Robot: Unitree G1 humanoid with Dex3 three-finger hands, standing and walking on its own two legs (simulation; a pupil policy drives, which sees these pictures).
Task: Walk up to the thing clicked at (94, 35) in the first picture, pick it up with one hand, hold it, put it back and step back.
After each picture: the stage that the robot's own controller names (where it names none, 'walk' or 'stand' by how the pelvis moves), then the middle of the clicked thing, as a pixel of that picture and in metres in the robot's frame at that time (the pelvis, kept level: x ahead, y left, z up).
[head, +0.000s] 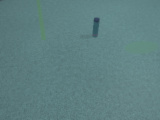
stand; (95, 27) +1.63 -0.14 -0.65
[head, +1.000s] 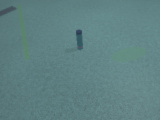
walk; (79, 40) +1.49 +0.19 -0.63
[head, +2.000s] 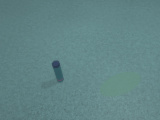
walk; (58, 71) +0.93 +0.33 -0.65
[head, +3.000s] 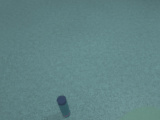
walk; (64, 107) +0.58 +0.23 -0.65
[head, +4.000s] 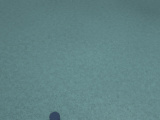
stand; out of the picture +0.46 +0.19 -0.64
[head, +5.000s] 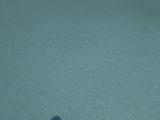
stand; out of the picture +0.44 +0.19 -0.66
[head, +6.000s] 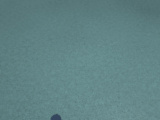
stand; out of the picture +0.46 +0.20 -0.66
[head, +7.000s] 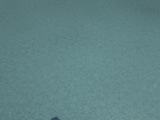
stand; out of the picture +0.43 +0.21 -0.66
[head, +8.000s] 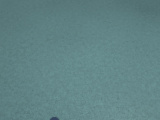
stand; out of the picture +0.43 +0.21 -0.66
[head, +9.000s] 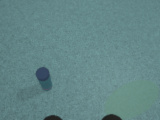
go down; (45, 80) +0.48 +0.19 -0.47
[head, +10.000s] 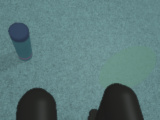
go down; (22, 44) +0.53 +0.23 -0.26
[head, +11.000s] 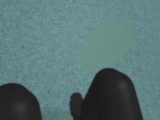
close in; out of the picture +0.51 +0.26 -0.21
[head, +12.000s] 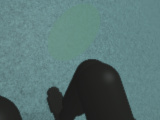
close; out of the picture +0.50 +0.29 -0.18
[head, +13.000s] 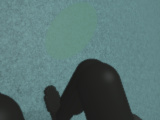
lift; out of the picture +0.47 +0.28 -0.18
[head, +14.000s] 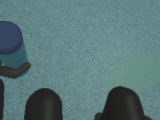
lift; (13, 55) +0.40 +0.23 -0.03
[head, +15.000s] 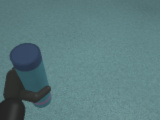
hold; (35, 80) +0.33 +0.16 +0.10
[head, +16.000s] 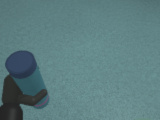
hold; (32, 84) +0.33 +0.18 +0.05
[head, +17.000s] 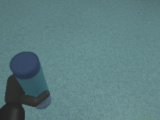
hold; (35, 85) +0.33 +0.17 +0.05
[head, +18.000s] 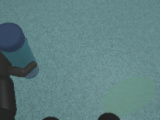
crouch; (21, 56) +0.43 +0.19 -0.01
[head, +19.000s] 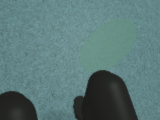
lower; out of the picture +0.54 +0.25 -0.07
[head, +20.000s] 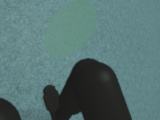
lower; out of the picture +0.49 +0.28 -0.19
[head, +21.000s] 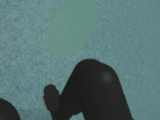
lower; out of the picture +0.50 +0.29 -0.18
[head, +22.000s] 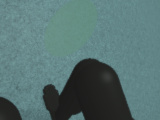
lower; out of the picture +0.49 +0.29 -0.18
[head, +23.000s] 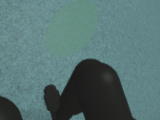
lower; out of the picture +0.49 +0.29 -0.18
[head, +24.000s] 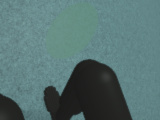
open; out of the picture +0.49 +0.27 -0.19
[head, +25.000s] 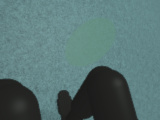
stand; out of the picture +0.49 +0.25 -0.20
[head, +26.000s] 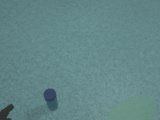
stand; (51, 100) +0.45 +0.17 -0.53
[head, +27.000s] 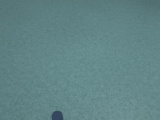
stand; out of the picture +0.44 +0.17 -0.60
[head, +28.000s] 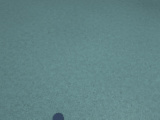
stand; out of the picture +0.43 +0.16 -0.60
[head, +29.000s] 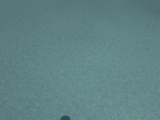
stand; out of the picture +0.45 +0.15 -0.65
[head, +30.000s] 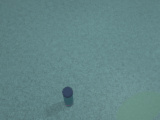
walk; (68, 97) +0.50 +0.10 -0.63
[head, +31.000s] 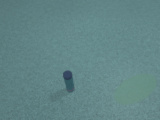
walk; (69, 82) +0.69 +0.18 -0.64
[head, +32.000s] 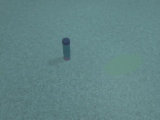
walk; (66, 49) +1.05 +0.18 -0.63
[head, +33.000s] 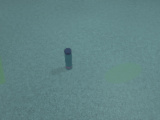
stand; (68, 59) +1.08 +0.18 -0.65
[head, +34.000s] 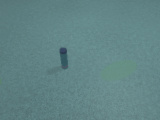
stand; (64, 58) +1.08 +0.21 -0.66
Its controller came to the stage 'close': yes
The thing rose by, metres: 0.70
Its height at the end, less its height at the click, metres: +0.00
